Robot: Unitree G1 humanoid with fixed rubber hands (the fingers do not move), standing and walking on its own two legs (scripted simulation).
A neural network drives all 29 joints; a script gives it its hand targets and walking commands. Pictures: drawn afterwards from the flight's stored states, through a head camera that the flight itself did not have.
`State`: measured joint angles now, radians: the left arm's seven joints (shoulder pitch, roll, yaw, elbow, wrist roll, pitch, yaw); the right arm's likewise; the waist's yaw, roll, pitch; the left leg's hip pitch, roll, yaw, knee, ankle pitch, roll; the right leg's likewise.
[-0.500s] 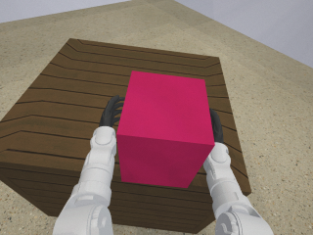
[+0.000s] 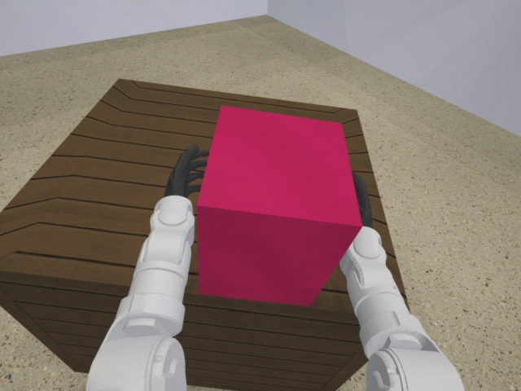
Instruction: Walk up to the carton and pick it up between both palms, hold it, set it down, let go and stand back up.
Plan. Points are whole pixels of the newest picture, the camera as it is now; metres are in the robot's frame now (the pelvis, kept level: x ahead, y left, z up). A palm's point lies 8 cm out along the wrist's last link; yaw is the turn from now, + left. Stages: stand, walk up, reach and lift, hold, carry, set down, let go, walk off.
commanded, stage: reach and lift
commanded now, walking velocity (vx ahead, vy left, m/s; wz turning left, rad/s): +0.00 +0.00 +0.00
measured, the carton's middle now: (268, 211) +0.40 -0.02 +0.07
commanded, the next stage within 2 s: hold in 2.00 s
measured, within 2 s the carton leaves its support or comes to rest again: neither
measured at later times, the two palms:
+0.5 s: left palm (160, 179) +0.37 +0.14 +0.16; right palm (357, 205) +0.36 -0.15 +0.14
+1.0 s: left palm (156, 158) +0.37 +0.14 +0.21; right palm (369, 183) +0.36 -0.15 +0.18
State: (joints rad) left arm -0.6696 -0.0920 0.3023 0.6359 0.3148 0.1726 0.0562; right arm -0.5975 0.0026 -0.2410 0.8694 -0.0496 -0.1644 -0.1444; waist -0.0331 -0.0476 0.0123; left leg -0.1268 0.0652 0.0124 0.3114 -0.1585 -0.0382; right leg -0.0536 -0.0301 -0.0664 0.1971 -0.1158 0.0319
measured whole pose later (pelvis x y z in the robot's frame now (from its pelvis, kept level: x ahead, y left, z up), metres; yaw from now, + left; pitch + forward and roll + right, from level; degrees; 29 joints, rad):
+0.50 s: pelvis -0.01 +0.00 +0.00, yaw +2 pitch -7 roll -1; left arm -0.66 -0.08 0.28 0.34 0.35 0.51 0.02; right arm -0.64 -0.03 -0.08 0.73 0.13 0.08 -0.17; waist -0.08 -0.07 0.05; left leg -0.05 0.05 -0.01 0.34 -0.17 -0.03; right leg 0.02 -0.05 -0.09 0.24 -0.14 0.04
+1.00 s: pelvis -0.01 +0.00 +0.00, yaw +1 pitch -9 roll -1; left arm -0.71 -0.05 0.30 0.24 0.35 0.68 -0.01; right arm -0.72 -0.08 0.00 0.64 0.22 0.25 -0.22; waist -0.10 -0.05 0.03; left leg -0.01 0.06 -0.01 0.35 -0.18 -0.04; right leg 0.06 -0.03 -0.08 0.25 -0.15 0.03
